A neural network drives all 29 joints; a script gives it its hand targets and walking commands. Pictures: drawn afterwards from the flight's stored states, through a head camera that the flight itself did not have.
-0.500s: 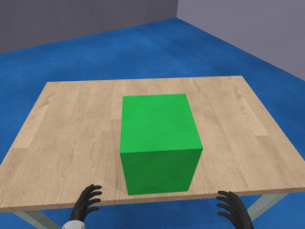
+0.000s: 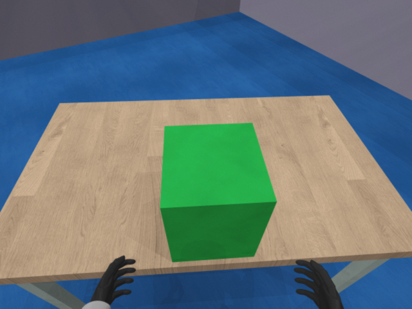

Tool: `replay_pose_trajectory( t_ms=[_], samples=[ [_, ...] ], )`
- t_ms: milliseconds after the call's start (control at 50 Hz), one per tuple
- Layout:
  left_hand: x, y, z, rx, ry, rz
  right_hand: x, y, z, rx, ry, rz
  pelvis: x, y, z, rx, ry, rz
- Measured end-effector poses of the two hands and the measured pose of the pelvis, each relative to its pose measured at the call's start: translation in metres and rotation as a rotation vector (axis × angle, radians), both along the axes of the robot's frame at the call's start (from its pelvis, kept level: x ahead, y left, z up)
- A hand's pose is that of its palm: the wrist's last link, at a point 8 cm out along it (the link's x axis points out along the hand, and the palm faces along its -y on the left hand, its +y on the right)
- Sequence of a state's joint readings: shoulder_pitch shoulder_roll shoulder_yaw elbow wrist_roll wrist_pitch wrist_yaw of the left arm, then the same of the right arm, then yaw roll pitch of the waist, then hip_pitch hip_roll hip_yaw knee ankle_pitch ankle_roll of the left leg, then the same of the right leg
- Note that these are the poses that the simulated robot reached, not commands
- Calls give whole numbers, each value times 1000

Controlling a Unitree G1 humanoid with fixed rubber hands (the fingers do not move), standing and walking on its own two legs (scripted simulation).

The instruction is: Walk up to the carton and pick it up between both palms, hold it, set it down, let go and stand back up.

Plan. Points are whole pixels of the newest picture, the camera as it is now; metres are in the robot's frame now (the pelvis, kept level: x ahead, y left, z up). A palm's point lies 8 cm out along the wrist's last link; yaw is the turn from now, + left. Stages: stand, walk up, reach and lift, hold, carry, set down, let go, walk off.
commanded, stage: set down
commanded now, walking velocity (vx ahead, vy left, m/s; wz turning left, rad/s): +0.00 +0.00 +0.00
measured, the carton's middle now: (211, 194) +0.39 +0.04 -0.02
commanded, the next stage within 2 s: let go in 0.14 s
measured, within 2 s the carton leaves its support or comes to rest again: neither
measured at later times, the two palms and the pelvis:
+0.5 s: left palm (104, 298) +0.17 +0.23 -0.07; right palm out of the picture +0.18 -0.20 -0.07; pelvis +0.00 +0.00 +0.00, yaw +0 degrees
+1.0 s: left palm (100, 300) +0.17 +0.24 -0.08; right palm out of the picture +0.17 -0.24 -0.07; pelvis +0.00 +0.01 +0.00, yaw +0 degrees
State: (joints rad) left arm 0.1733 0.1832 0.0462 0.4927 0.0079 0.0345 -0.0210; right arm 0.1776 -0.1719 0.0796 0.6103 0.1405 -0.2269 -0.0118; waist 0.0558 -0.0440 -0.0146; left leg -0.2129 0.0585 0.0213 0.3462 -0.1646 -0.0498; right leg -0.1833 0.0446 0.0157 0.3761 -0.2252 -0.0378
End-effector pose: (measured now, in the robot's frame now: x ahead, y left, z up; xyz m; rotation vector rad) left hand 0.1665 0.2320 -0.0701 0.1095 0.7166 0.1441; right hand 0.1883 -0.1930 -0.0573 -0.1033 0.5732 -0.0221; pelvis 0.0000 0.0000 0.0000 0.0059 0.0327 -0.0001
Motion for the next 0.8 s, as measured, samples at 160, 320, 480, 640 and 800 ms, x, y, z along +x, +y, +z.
replay_pose_trajectory(
  t_ms=[160, 320, 480, 640, 800],
  samples=[
    [1, 0, -3, -7, 22, -2, 2, -2, -2, -18, 14, 9, 4, 0, 0, 1, 5, 0],
    [1, 0, -3, -9, 24, -10, -4, -4, -9, -27, 53, 4, 4, 0, 0, 1, 5, 0],
    [1, 1, -3, -10, 25, -18, -5, -6, -11, -40, 68, 4, 4, 0, 0, 1, 5, 0],
    [1, 1, -3, -10, 26, -19, -6, -9, -11, -45, 74, -9, 4, -1, 0, 1, 6, 0],
    [1, 2, -3, -2, 22, -35, -10, -19, -14, -106, 128, 12, 4, 0, 0, 0, 1, 0]
  ],
)
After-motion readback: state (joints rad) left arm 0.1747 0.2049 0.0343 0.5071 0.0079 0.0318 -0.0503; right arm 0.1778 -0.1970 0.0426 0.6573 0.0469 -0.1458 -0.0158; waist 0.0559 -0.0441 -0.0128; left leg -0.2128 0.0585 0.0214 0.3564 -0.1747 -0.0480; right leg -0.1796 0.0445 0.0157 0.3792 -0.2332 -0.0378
